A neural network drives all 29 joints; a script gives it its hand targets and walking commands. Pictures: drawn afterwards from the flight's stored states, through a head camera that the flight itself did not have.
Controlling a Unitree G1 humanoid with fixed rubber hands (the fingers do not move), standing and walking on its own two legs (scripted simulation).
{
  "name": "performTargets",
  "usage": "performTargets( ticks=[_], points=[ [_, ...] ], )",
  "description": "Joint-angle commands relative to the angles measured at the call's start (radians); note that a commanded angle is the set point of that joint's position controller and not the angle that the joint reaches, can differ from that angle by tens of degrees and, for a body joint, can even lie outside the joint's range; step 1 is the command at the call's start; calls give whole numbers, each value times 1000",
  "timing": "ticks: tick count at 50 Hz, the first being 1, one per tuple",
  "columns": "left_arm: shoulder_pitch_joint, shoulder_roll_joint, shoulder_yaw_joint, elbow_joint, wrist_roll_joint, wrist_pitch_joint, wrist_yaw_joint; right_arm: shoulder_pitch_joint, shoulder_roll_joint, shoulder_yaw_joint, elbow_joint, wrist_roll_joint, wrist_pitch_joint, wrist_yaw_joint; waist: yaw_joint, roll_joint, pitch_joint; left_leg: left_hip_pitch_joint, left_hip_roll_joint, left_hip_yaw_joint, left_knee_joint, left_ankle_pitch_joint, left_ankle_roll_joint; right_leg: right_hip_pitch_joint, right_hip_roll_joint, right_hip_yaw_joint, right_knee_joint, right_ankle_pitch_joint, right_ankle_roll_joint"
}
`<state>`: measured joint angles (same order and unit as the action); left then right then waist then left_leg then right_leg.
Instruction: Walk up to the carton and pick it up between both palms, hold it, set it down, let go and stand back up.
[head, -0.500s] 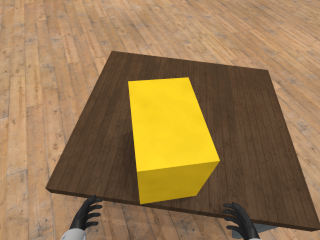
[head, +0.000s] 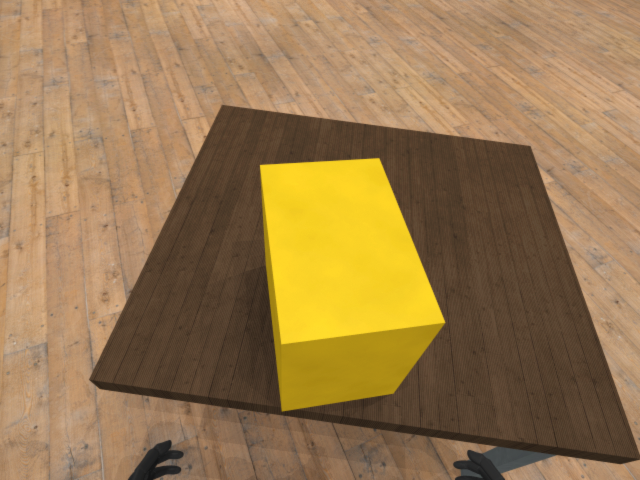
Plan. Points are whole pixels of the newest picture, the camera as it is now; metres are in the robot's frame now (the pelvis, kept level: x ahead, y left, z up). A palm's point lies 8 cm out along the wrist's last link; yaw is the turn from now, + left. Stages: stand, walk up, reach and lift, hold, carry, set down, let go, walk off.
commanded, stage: stand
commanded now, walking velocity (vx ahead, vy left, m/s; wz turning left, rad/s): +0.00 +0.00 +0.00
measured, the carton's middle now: (330, 285) +0.42 +0.00 -0.06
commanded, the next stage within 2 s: none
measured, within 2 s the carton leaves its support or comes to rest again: neither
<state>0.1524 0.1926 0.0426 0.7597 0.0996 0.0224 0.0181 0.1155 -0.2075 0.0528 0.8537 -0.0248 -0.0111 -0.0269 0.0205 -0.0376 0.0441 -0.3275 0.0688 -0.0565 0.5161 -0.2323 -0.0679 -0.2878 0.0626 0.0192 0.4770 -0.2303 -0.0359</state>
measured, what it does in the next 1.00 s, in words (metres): stands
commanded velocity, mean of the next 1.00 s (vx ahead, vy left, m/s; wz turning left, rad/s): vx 0.00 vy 0.00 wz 0.00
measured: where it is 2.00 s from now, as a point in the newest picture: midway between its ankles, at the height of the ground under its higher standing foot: outside the picture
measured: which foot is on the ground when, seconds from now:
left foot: down 0.00-1.00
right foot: down 0.00-1.00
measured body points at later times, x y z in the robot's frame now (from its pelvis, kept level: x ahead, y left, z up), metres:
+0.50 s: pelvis +0.00 +0.00 +0.00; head +0.01 +0.03 +0.45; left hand +0.10 +0.24 -0.15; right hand +0.15 -0.23 -0.11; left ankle +0.02 +0.16 -0.74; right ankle +0.01 -0.10 -0.74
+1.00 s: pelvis -0.01 +0.00 +0.00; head -0.01 +0.03 +0.45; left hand +0.08 +0.24 -0.15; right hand +0.13 -0.23 -0.11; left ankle +0.02 +0.16 -0.74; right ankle +0.01 -0.10 -0.74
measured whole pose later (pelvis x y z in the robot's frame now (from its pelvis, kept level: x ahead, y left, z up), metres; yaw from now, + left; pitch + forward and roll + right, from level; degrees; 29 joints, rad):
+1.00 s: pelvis -0.01 +0.00 +0.00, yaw +0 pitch +1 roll -1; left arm 0.15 0.21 0.04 1.00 0.10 -0.02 0.02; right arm 0.13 -0.21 0.05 0.86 -0.02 0.00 -0.03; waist 0.02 -0.04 -0.04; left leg -0.33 0.07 -0.06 0.52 -0.22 -0.06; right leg -0.29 0.06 0.02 0.48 -0.22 -0.03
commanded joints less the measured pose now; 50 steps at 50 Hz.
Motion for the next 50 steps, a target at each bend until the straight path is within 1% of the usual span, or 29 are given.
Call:
performTargets(
  ticks=[1, 4, 7, 8, 10, 11, 12, 13, 15, 17, 20, 23, 25, 26, 28, 29, 32, 33, 36, 37, 38, 40, 42, 44, 46, 47, 48, 49, 50],
  points=[
    [18, 241, 64, 21, -74, -71, -13, 61, -257, -109, -45, -18, -32, 3, -7, 35, -294, 140, 36, -24, -32, 130, 80, 177, -153, 112, -72, 85, 22],
    [22, 249, 60, 55, -80, -75, -10, 66, -265, -110, -41, -13, -30, 2, -9, 66, -318, 143, 29, -10, -21, 160, 83, 221, -165, 124, -61, 178, 16],
    [34, 288, 71, 79, -76, -75, -2, 62, -258, -109, -38, -9, -24, 4, -3, 39, -337, 132, 23, -6, -27, 162, 75, 252, -171, 125, -56, 247, 20],
    [32, 278, 62, 90, -80, -75, -3, 72, -255, -106, -30, -7, -26, 4, -14, 31, -327, 144, 22, -7, -27, 156, 79, 226, -166, 126, -60, 239, 18],
    [44, 278, 62, 104, -80, -75, -4, 76, -259, -104, -25, -8, -27, 3, -18, 72, -319, 160, 29, -17, -29, 164, 83, 215, -166, 118, -62, 200, 17],
    [47, 257, 57, 118, -84, -73, -2, 50, -263, -107, -26, -16, -25, -2, -7, 86, -293, 151, 35, -17, -23, 175, 85, 204, -170, 134, -70, 215, 19],
    [39, 274, 61, 124, -76, -74, -1, 66, -246, -103, -23, -12, -23, 1, -17, 45, -277, 140, 29, -22, -30, 126, 83, 192, -172, 131, -88, 176, 27],
    [42, 269, 57, 126, -76, -73, -1, 58, -254, -106, -29, -14, -25, 2, -13, 44, -286, 135, 26, -19, -31, 115, 85, 201, -172, 129, -88, 168, 19],
    [30, 266, 54, 137, -82, -74, -3, 65, -260, -106, -22, -17, -21, 1, -10, 83, -281, 144, 33, -14, -37, 122, 82, 183, -179, 148, -88, 131, 11],
    [53, 273, 57, 153, -79, -77, -2, 78, -258, -110, -15, -13, -25, 0, -19, 63, -298, 141, 36, -21, -36, 126, 89, 209, -168, 132, -80, 174, 13],
    [52, 288, 59, 162, -77, -79, -3, 59, -274, -109, -19, -11, -23, -1, -9, 90, -275, 134, 31, -17, -42, 97, 87, 187, -181, 153, -105, 125, 16],
    [24, 293, 62, 162, -79, -82, -4, 48, -259, -106, -21, -11, -27, 2, -18, 67, -254, 129, 37, -29, -55, 89, 89, 167, -181, 150, -104, 128, 10],
    [31, 298, 62, 169, -78, -86, -6, 57, -273, -113, -23, -10, -30, -1, -17, 69, -231, 128, 35, -25, -53, 108, 87, 160, -180, 152, -118, 150, 25],
    [44, 278, 56, 183, -82, -87, -9, 72, -277, -110, -11, -15, -30, -2, -25, 84, -275, 162, 39, -28, -52, 93, 94, 168, -173, 147, -112, 111, 13],
    [47, 274, 59, 184, -85, -88, -5, 59, -275, -116, -18, -10, -31, -1, -12, 126, -279, 143, 39, -25, -48, 165, 90, 201, -176, 142, -89, 181, 8],
    [25, 274, 58, 180, -87, -89, -8, 55, -271, -107, -14, -10, -29, -5, -12, 94, -283, 136, 40, -34, -43, 161, 92, 211, -176, 146, -87, 210, 11],
    [37, 274, 64, 189, -87, -90, -9, 50, -260, -106, -13, -8, -34, -4, -9, 111, -289, 147, 40, -21, -34, 210, 93, 217, -184, 146, -78, 280, 17],
    [53, 288, 61, 195, -81, -89, -4, 49, -249, -104, -20, -3, -32, -4, -11, 68, -285, 138, 41, -30, -35, 209, 90, 227, -187, 139, -78, 317, 23],
    [40, 285, 63, 199, -85, -89, -6, 61, -266, -109, -7, -4, -31, -6, -12, 118, -296, 142, 39, -18, -44, 173, 87, 223, -188, 146, -84, 261, 9],
    [33, 285, 60, 201, -84, -90, -4, 60, -252, -104, -13, 0, -29, -3, -25, 103, -269, 129, 42, -24, -46, 169, 89, 218, -192, 151, -84, 303, 18],
    [55, 306, 71, 212, -84, -89, -4, 76, -247, -103, -2, -2, -28, -2, -10, 83, -274, 124, 41, -27, -44, 167, 93, 230, -190, 151, -92, 284, 27],
    [47, 290, 61, 215, -82, -85, -5, 48, -266, -109, -7, -10, -26, -6, -17, 114, -263, 144, 39, -18, -42, 145, 89, 192, -186, 143, -94, 210, 8],
    [58, 281, 61, 224, -82, -84, -7, 59, -270, -110, -2, -13, -25, -5, -15, 104, -252, 124, 38, -21, -54, 92, 90, 191, -187, 154, -119, 117, 4],
    [31, 282, 60, 217, -81, -85, -12, 69, -251, -103, 6, -11, -26, -4, -27, 106, -234, 148, 38, -18, -53, 82, 90, 145, -183, 162, -132, 82, 8],
    [42, 291, 61, 225, -85, -89, -11, 59, -255, -104, 0, -4, -27, -5, -13, 134, -244, 129, 44, -34, -64, 102, 94, 174, -188, 156, -122, 88, 7],
    [60, 289, 66, 237, -82, -86, -11, 67, -248, -103, 2, -7, -23, -1, -2, 117, -234, 110, 38, -22, -55, 70, 92, 174, -193, 164, -139, 46, 11],
    [21, 278, 57, 229, -84, -85, -9, 71, -256, -103, 7, -12, -24, -5, -31, 113, -223, 128, 36, -26, -64, 46, 89, 140, -189, 172, -138, 30, 4],
    [22, 295, 61, 226, -77, -84, -9, 58, -249, -102, 5, -6, -27, 1, -17, 88, -222, 135, 35, -26, -61, 37, 92, 124, -187, 173, -155, -25, 5],
    [38, 287, 63, 240, -81, -81, -11, 75, -241, -102, 10, -13, -27, 2, -19, 103, -216, 121, 29, -22, -56, 15, 97, 129, -191, 182, -169, -78, 2]
  ],
)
